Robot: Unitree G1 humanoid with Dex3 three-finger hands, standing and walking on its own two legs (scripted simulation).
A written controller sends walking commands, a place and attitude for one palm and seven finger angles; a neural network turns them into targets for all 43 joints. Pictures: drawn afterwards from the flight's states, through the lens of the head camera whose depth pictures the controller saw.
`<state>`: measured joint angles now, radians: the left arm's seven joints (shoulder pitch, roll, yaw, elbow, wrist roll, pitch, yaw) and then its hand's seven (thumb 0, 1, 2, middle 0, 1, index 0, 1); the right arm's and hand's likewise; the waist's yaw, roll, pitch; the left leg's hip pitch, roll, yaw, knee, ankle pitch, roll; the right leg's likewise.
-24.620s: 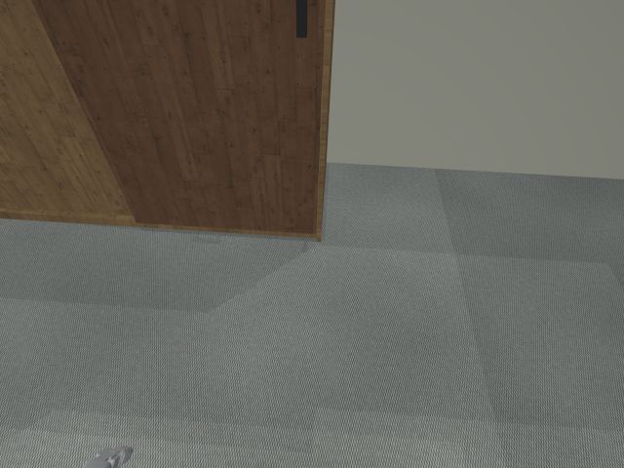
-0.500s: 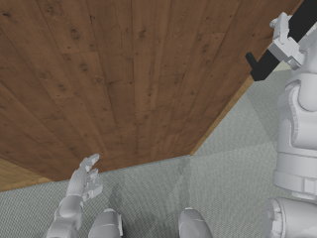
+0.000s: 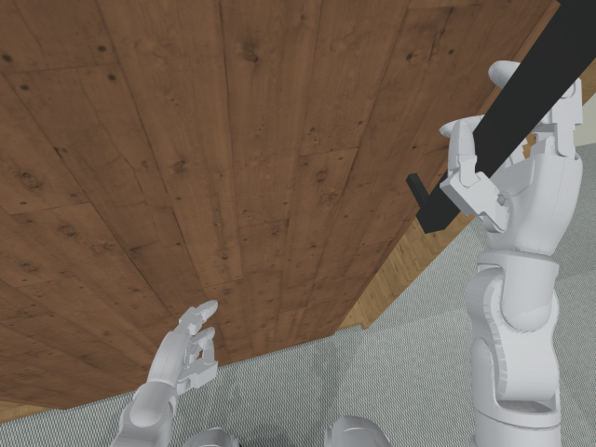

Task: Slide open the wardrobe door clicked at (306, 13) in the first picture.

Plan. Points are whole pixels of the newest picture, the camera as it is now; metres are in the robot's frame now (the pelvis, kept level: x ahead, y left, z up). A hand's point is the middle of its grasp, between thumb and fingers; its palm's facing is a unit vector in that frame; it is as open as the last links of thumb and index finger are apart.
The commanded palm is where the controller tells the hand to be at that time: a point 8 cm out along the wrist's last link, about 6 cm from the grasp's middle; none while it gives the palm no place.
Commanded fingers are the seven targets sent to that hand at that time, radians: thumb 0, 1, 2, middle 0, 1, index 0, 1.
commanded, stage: step sideways, sliding the door along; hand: right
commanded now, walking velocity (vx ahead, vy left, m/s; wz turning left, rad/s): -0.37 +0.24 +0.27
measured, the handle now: (474, 127) +0.35 -0.17 +0.24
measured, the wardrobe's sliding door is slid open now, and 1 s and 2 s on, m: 0.11 0.31 0.52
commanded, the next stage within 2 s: none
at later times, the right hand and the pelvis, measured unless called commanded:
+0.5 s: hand (340, 195) +0.29 -0.04 +0.23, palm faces -0.08 +0.99 -0.10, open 6.8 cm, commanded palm +0.27 -0.04 +0.22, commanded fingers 0.00 -0.90 -0.90 0.45 1.40 0.45 1.40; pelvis -0.01 +0.04 +0.00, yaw +9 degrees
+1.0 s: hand (235, 213) +0.28 +0.04 +0.24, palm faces -0.09 +1.00 +0.01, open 6.1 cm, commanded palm +0.26 +0.04 +0.21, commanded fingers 0.00 -0.90 -0.90 0.45 1.40 0.45 1.40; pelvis -0.10 +0.11 +0.02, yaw +12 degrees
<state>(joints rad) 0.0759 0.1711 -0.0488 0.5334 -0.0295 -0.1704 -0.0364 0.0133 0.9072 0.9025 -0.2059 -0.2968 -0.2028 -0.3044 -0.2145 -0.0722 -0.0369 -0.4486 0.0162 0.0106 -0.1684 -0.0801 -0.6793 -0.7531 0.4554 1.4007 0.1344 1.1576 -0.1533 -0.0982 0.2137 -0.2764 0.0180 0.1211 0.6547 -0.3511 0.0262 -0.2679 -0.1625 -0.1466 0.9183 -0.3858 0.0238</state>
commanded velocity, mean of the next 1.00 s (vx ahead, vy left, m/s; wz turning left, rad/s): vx -0.22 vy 0.28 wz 0.08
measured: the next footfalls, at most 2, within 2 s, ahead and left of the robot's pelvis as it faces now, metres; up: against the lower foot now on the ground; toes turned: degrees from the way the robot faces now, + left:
right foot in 0.14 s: +0.03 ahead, -0.16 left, +0.00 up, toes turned -5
left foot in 0.52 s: +0.08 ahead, +0.16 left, +0.00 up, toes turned +13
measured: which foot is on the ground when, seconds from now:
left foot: down 0.00-0.14, up 0.16-0.50, down 0.52-0.78, up 0.80-1.00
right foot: up 0.00-0.12, down 0.14-0.52, up 0.54-0.74, down 0.76-1.00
